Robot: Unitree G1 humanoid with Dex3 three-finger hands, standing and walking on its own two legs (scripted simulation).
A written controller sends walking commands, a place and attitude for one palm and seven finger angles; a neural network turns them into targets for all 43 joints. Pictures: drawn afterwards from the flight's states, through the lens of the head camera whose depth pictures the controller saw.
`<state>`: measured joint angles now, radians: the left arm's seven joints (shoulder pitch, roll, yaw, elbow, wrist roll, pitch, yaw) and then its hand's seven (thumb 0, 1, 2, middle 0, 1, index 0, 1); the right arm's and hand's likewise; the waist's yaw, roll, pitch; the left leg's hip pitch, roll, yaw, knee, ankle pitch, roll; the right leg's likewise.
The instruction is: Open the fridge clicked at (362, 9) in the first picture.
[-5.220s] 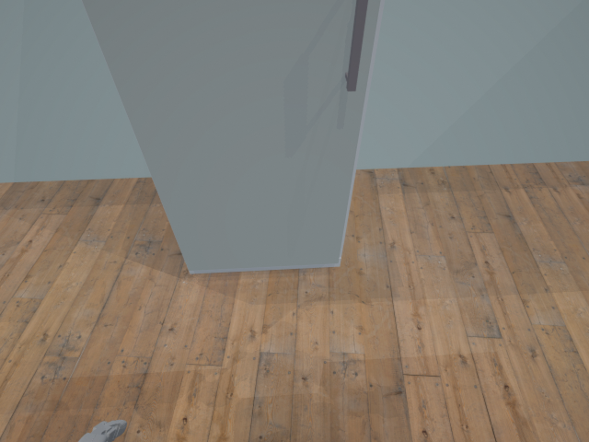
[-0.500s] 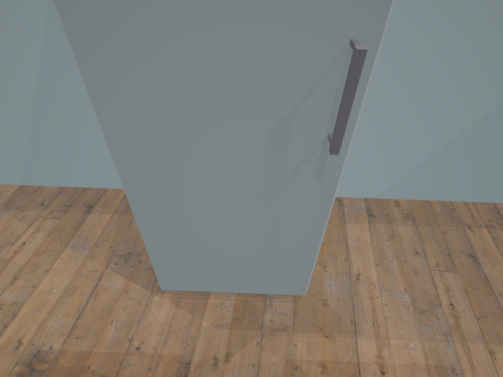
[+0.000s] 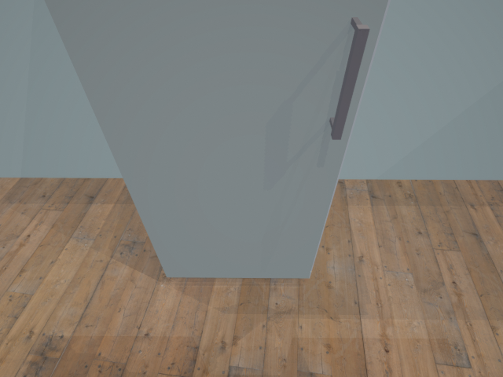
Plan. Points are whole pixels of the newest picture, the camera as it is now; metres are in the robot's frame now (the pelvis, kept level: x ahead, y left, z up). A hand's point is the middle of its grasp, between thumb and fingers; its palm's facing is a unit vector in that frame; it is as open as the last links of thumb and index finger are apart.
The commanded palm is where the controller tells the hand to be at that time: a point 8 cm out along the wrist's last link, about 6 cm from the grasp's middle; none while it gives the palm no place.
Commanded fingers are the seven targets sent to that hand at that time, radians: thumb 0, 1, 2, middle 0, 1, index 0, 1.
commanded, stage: look again from close up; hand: right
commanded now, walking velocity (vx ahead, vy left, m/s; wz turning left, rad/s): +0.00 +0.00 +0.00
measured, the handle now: (345, 84) +0.60 -0.14 +0.19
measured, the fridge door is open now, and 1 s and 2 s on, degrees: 0 0 0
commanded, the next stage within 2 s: none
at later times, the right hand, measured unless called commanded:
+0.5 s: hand out of the picture +0.00 -0.15 -0.18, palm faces +0.06 +0.99 -0.16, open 7.4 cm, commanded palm none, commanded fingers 0.00 -0.90 -0.90 0.20 0.30 0.20 0.30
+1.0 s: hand out of the picture -0.01 -0.14 -0.18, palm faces +0.07 +0.99 -0.14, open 7.4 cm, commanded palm none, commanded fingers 0.00 -0.90 -0.90 0.20 0.30 0.20 0.30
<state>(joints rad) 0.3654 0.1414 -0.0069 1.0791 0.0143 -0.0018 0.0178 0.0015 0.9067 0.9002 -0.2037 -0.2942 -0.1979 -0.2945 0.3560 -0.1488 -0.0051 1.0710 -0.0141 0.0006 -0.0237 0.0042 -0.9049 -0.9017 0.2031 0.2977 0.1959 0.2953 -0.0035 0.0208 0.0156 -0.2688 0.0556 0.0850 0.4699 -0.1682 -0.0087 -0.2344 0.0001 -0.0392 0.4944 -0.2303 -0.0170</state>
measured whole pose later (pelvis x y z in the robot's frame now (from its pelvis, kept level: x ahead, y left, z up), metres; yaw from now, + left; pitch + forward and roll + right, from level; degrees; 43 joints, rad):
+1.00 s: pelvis +0.01 +0.01 +0.00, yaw +0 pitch -2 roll +0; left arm 0.34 0.10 0.00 1.10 0.02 0.00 0.02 0.00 0.91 0.90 -0.20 -0.29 -0.20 -0.29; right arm 0.35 -0.11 -0.02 1.08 -0.02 0.00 -0.03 0.00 -0.91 -0.90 0.20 0.30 0.20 0.30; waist -0.01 0.02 0.03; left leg -0.26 0.04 0.09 0.46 -0.18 0.00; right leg -0.22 -0.01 -0.03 0.48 -0.23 0.00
